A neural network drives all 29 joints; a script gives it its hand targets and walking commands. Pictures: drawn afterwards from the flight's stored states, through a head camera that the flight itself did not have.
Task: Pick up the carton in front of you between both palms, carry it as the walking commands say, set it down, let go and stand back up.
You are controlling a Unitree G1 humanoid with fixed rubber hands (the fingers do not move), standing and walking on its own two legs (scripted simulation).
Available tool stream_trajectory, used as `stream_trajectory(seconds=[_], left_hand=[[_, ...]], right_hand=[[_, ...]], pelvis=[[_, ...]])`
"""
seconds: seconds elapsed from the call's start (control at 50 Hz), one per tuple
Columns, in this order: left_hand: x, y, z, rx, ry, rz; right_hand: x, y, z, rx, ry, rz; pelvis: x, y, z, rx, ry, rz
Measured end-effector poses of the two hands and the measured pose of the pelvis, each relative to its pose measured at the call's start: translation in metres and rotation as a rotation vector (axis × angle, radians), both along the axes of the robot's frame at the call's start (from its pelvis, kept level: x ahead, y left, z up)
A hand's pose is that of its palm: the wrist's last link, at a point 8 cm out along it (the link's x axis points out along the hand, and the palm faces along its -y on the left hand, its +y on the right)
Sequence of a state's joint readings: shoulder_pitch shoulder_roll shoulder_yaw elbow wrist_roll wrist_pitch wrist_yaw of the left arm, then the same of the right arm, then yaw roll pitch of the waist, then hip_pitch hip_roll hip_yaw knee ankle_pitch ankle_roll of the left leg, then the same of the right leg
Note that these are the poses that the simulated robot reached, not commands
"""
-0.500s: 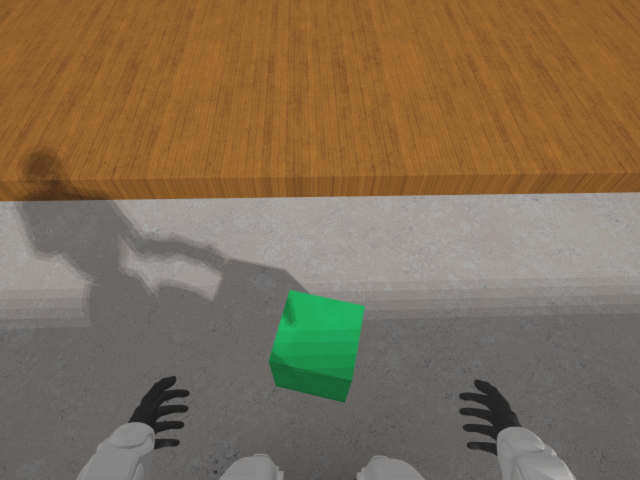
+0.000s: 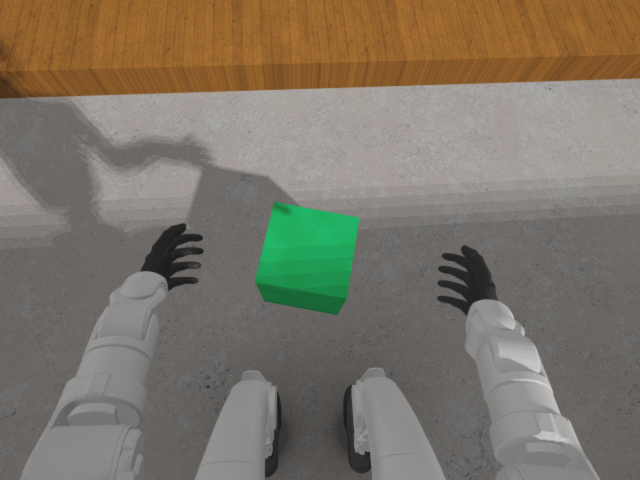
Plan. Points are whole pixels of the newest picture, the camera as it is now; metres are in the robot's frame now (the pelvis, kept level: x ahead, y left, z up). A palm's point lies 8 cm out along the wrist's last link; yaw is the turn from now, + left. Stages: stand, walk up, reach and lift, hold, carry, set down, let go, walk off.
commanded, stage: reach and lift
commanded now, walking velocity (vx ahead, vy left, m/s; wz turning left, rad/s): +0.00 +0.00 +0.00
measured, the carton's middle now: (308, 263) +0.50 +0.00 -0.56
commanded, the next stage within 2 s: none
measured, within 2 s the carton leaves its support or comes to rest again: neither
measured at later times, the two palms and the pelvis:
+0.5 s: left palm (192, 167) +0.54 +0.19 -0.13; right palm (438, 209) +0.46 -0.20 -0.13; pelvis -0.02 +0.01 -0.03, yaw +0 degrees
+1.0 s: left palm (219, 222) +0.53 +0.19 -0.33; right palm (403, 247) +0.46 -0.19 -0.33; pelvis -0.03 +0.00 -0.17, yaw -2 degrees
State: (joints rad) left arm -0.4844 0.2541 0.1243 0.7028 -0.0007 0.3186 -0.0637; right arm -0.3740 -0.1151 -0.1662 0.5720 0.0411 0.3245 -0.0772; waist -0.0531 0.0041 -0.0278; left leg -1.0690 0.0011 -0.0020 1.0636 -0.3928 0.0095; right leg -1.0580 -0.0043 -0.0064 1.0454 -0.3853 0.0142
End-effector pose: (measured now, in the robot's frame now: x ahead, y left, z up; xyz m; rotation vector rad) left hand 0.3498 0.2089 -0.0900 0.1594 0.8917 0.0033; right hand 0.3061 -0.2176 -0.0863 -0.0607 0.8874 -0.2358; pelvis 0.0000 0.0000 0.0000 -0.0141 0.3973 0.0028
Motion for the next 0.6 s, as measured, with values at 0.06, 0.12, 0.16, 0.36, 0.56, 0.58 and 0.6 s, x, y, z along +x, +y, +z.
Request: stream_trajectory(seconds=[0.06, 0.12, 0.16, 0.36, 0.56, 0.58, 0.6], left_hand=[[0.02, -0.004, -0.005, -0.007, -0.018, -0.006], [0.041, -0.007, -0.01, -0.012, -0.039, -0.012], [0.056, -0.008, -0.012, -0.015, -0.055, -0.017], [0.139, -0.016, -0.024, -0.038, -0.149, -0.04], [0.2, -0.022, -0.044, -0.046, -0.219, -0.064], [0.202, -0.023, -0.047, -0.047, -0.22, -0.064], [0.204, -0.023, -0.051, -0.048, -0.22, -0.065]], right_hand=[[0.017, 0.005, -0.005, 0.003, -0.024, -0.022], [0.034, 0.008, -0.011, 0.003, -0.05, -0.046], [0.047, 0.01, -0.014, 0.002, -0.069, -0.059], [0.114, 0.019, -0.03, -0.002, -0.169, -0.104], [0.166, 0.021, -0.05, -0.008, -0.243, -0.11], [0.168, 0.021, -0.053, -0.008, -0.245, -0.109], [0.17, 0.021, -0.056, -0.007, -0.245, -0.109]], pelvis=[[-0.009, 0.002, -0.006, -0.002, 0.033, 0.001], [-0.017, 0.004, -0.011, -0.006, 0.066, 0.003], [-0.022, 0.005, -0.014, -0.008, 0.089, 0.005], [-0.031, 0.01, -0.03, -0.019, 0.228, 0.01], [-0.016, 0.013, -0.034, -0.025, 0.362, 0.005], [-0.013, 0.013, -0.034, -0.025, 0.375, 0.004], [-0.011, 0.014, -0.035, -0.026, 0.388, 0.003]])
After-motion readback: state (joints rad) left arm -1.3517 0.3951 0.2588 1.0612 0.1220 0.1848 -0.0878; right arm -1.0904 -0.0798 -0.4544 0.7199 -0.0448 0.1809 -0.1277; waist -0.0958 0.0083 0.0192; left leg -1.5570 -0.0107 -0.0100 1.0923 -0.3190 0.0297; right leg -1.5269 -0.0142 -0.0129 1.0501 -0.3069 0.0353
